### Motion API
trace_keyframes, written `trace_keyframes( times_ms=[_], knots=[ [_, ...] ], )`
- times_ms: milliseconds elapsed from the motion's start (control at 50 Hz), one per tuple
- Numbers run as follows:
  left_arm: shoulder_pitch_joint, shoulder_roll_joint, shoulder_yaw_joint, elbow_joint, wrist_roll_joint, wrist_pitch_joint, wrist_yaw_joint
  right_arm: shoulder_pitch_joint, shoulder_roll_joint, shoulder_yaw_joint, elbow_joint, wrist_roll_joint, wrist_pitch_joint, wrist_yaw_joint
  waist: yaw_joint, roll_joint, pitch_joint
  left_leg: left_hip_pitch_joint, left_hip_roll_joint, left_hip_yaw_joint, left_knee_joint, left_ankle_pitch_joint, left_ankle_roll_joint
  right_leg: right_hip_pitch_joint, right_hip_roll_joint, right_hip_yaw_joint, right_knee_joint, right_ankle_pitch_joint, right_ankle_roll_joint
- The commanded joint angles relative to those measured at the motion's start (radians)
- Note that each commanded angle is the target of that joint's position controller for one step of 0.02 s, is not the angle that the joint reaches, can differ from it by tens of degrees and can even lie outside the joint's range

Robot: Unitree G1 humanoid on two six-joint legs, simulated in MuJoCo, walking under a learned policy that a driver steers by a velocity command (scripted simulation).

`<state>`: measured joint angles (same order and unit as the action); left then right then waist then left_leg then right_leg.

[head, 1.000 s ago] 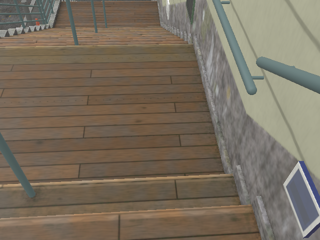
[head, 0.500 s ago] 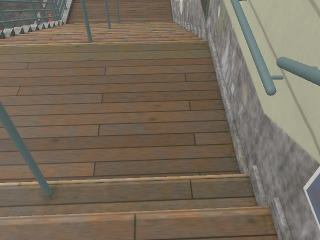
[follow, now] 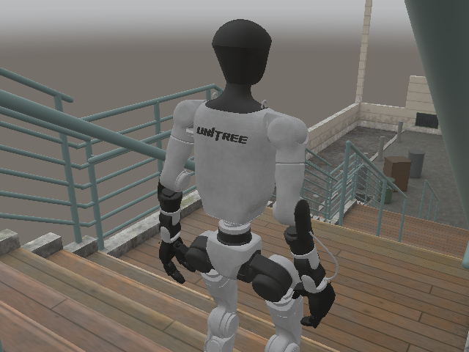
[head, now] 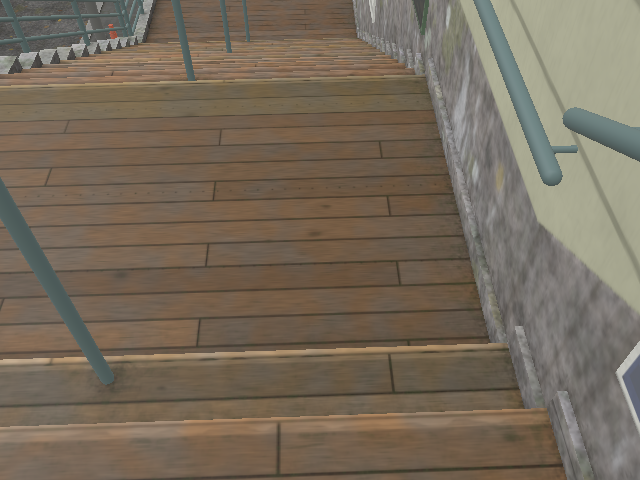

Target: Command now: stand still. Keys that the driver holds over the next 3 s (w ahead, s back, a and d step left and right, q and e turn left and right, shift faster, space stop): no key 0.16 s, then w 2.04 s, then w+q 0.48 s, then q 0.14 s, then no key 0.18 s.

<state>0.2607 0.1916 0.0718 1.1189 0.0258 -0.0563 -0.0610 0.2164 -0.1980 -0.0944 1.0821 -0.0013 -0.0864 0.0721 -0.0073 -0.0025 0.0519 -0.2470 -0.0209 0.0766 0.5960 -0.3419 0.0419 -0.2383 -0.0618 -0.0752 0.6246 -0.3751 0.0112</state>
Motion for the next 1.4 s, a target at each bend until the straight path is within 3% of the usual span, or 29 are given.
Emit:
trace_keyframes(
  times_ms=[20,160,220,300,360,460,480,520,560,600,660,700,780,840,880,900,920,960,1000,1060,1120,1180,1240,1280,1300,1320,1340,1360,1400],
  knots=[
    [0.064,0.102,0.017,-0.014,0.000,-0.006,0.002,0.048,-0.093,-0.014,-0.022,0.001,-0.008,-0.003,-0.002,-0.009,-0.006,0.031,0.027,-0.034,-0.091,0.227,0.024,-0.052,0.005,-0.013,-0.094,0.191,-0.032],
    [0.066,0.101,0.017,-0.018,-0.001,-0.009,-0.009,0.076,-0.092,-0.010,-0.017,0.005,-0.009,-0.018,0.001,-0.013,-0.009,0.015,0.020,-0.027,-0.074,0.217,0.015,-0.058,0.000,-0.007,-0.080,0.215,-0.037],
    [0.101,0.162,0.054,-0.020,0.044,-0.008,0.022,0.137,-0.157,-0.046,-0.013,-0.036,-0.015,-0.046,-0.010,-0.003,0.089,-0.054,0.063,-0.127,-0.132,-0.373,0.116,-0.151,-0.020,0.059,-0.105,-0.320,-0.128],
    [-0.018,-0.012,0.016,-0.082,0.046,-0.041,0.052,0.382,-0.045,-0.016,0.046,-0.052,-0.036,-0.089,-0.111,0.131,0.076,0.186,0.292,-0.498,-0.272,-0.419,0.319,-0.387,0.041,0.046,0.162,-0.185,-0.148],
    [-0.076,-0.009,0.007,-0.118,0.049,-0.064,0.051,0.379,-0.051,0.002,0.033,-0.040,-0.026,-0.089,-0.117,0.089,0.099,0.162,0.336,-0.547,-0.279,-0.349,0.347,-0.449,0.054,0.083,0.340,-0.251,-0.123],
    [0.039,-0.025,-0.006,-0.128,0.052,-0.065,0.019,0.251,-0.111,0.004,0.033,-0.048,-0.022,-0.064,0.011,0.020,0.120,-0.155,0.253,-0.304,-0.125,-0.233,0.273,-0.131,0.054,0.035,0.237,-0.037,-0.118],
    [0.283,-0.027,-0.001,-0.038,0.069,-0.074,0.013,0.155,-0.081,0.013,0.003,-0.095,-0.027,-0.059,0.102,0.006,0.044,-0.365,0.170,-0.165,0.093,-0.111,0.213,0.194,0.074,0.018,0.331,0.198,-0.112],
    [0.774,0.105,0.022,0.111,0.110,-0.072,0.026,-0.035,-0.078,-0.010,-0.106,-0.081,-0.056,-0.025,0.318,-0.305,-0.052,-0.698,-0.096,-0.036,0.904,-0.278,0.156,0.489,-0.054,0.364,-0.086,0.132,-0.218],
    [0.601,0.100,-0.013,0.061,0.063,-0.094,0.009,-0.072,0.042,0.026,-0.189,-0.063,-0.065,-0.003,0.192,-0.103,0.158,-1.067,-0.066,-0.335,0.864,-0.104,0.165,0.345,-0.339,0.909,-0.272,-0.074,-0.441],
    [0.293,0.002,-0.038,-0.012,0.038,-0.076,0.011,0.066,-0.026,0.008,-0.117,-0.089,-0.042,-0.042,0.049,0.059,0.078,-0.931,0.053,-0.271,0.877,0.084,0.107,0.106,-0.297,0.723,-0.162,-0.014,-0.439],
    [0.089,-0.186,-0.108,-0.106,0.065,-0.084,0.091,0.160,0.082,0.073,-0.106,-0.150,-0.025,-0.034,-0.028,0.024,0.028,-0.449,0.129,-0.166,0.361,0.774,0.083,-0.394,0.011,0.181,0.036,0.085,-0.224],
    [0.185,-0.066,-0.109,-0.106,0.068,-0.103,0.105,0.143,0.047,0.063,-0.099,-0.100,-0.034,-0.016,-0.020,-0.056,0.001,-0.009,0.064,0.001,0.243,1.001,-0.004,-0.725,0.075,0.048,0.073,-0.094,-0.145],
    [0.416,0.068,-0.094,-0.033,0.029,-0.116,0.059,-0.033,-0.014,0.071,-0.230,-0.098,-0.010,-0.022,0.025,-0.011,0.102,0.102,0.033,0.006,0.049,0.596,-0.055,-0.585,-0.005,0.267,0.143,-0.199,-0.229],
    [0.358,0.093,-0.071,-0.031,0.028,-0.078,0.033,0.025,-0.080,0.058,-0.208,-0.082,0.018,-0.020,-0.002,0.005,0.120,-0.019,0.085,-0.076,-0.324,0.357,0.038,-0.097,-0.079,0.458,0.339,0.167,-0.286],
    [0.364,0.039,-0.072,-0.010,0.083,-0.052,-0.043,0.555,-0.178,0.000,-0.023,-0.078,0.002,-0.022,-0.160,0.097,-0.064,0.581,0.129,-0.089,-0.192,0.674,0.171,-0.341,0.027,0.357,0.862,0.454,-0.189],
    [0.491,-0.062,-0.079,0.009,0.045,-0.052,-0.055,0.656,-0.248,-0.008,0.000,-0.098,0.005,-0.019,-0.138,0.343,-0.285,0.943,0.312,-0.247,0.089,1.289,0.388,-0.668,0.201,0.185,1.429,-0.392,-0.090],
    [0.278,0.008,-0.067,-0.139,0.022,-0.078,-0.044,0.582,-0.269,-0.031,-0.018,-0.115,-0.004,-0.001,-0.182,0.149,-0.206,0.969,0.405,-0.528,0.009,0.977,0.447,-1.014,0.205,0.192,1.424,-0.331,-0.061],
    [0.119,0.070,-0.045,-0.188,0.043,-0.073,0.000,0.254,-0.078,0.030,-0.084,-0.104,-0.011,0.000,-0.068,-0.153,0.001,0.529,0.392,-0.426,-0.161,0.388,0.325,-1.039,0.010,0.256,0.994,0.072,-0.081],
    [0.155,-0.025,-0.064,-0.142,0.078,-0.040,0.019,0.184,0.098,0.101,-0.100,-0.096,-0.020,-0.020,0.026,-0.048,0.117,-0.049,0.283,-0.249,-0.256,0.453,0.292,-0.636,-0.110,0.238,0.512,0.417,-0.140],
    [0.174,-0.051,-0.078,-0.129,0.095,-0.023,-0.019,0.256,-0.049,0.085,-0.063,-0.083,-0.025,-0.017,0.043,0.031,0.028,-0.349,0.181,-0.227,-0.143,0.325,0.286,-0.327,-0.051,0.112,0.500,0.555,-0.080],
    [-0.012,-0.002,-0.086,-0.211,0.096,-0.045,0.011,0.315,0.061,0.135,-0.055,-0.096,-0.070,-0.077,-0.054,-0.040,-0.042,-0.319,0.061,-0.123,0.079,0.086,0.153,-0.263,-0.086,0.120,-0.038,1.136,-0.072],
    [-0.079,0.071,-0.075,-0.267,0.082,-0.004,0.007,0.321,-0.044,0.128,-0.057,-0.082,-0.058,-0.032,-0.001,0.037,0.062,-0.486,0.120,-0.221,0.065,-0.020,0.181,-0.058,-0.030,0.052,0.080,0.807,-0.045],
    [-0.236,0.075,-0.090,-0.316,0.082,0.001,0.000,0.437,-0.106,0.111,-0.020,-0.049,-0.021,-0.056,-0.104,0.013,0.140,0.009,0.226,-0.394,0.201,0.115,0.196,-0.330,-0.073,0.118,-0.296,0.589,-0.065],
    [0.041,0.128,-0.060,-0.204,0.051,-0.032,0.008,0.374,-0.132,0.102,-0.038,-0.072,-0.001,-0.029,0.012,-0.069,0.027,-0.066,0.110,-0.261,0.488,0.165,0.156,0.107,-0.005,0.003,-0.373,0.702,-0.064],
    [0.325,0.215,-0.014,-0.126,0.050,-0.044,0.003,0.429,-0.126,0.105,0.006,-0.129,0.028,0.029,0.122,-0.108,-0.069,-0.262,0.080,-0.218,0.757,0.245,0.102,0.487,-0.043,0.022,-0.260,0.746,-0.129],
    [0.535,0.278,0.002,-0.116,0.060,-0.018,-0.015,0.569,0.005,0.107,0.039,-0.091,0.013,0.060,0.139,-0.328,-0.344,-0.588,-0.075,-0.098,1.378,-0.421,0.029,0.942,-0.205,0.153,0.101,1.208,-0.361],
    [0.591,0.335,0.014,-0.112,0.084,-0.007,-0.044,0.461,-0.030,0.106,-0.070,-0.046,-0.007,0.077,0.174,-0.300,-0.406,-0.827,-0.071,-0.086,1.591,-0.490,-0.003,0.994,-0.329,0.431,0.017,1.141,-0.467],
    [0.527,0.310,0.020,-0.119,0.118,-0.012,-0.056,0.261,-0.050,0.103,-0.174,0.009,-0.028,0.043,0.180,-0.202,-0.215,-1.105,-0.004,-0.070,1.580,-0.411,-0.030,0.840,-0.416,0.588,-0.111,0.691,-0.486],
    [0.233,0.031,-0.072,-0.197,0.107,-0.032,-0.039,0.144,-0.048,0.123,-0.175,-0.029,-0.036,-0.039,0.047,0.111,-0.043,-0.921,0.156,-0.187,1.242,0.060,0.021,0.245,-0.317,0.444,-0.258,0.247,-0.364]
  ],
)
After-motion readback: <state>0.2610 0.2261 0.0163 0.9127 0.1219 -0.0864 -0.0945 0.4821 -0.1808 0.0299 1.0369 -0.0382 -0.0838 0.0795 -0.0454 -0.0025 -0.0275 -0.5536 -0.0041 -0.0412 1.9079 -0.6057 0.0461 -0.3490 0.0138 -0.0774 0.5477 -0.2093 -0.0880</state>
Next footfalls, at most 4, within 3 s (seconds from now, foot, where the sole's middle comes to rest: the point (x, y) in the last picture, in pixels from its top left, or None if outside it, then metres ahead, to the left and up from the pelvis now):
0.50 right None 0.10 -0.14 -0.76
0.88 left None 0.34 0.04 -0.93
1.30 right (412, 455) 0.65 -0.20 -1.10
1.82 left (325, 382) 0.94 0.02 -1.26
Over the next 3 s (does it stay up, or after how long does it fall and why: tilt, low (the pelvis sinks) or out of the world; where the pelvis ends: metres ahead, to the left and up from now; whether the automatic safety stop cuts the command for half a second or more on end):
stays up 1.46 -0.02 -0.65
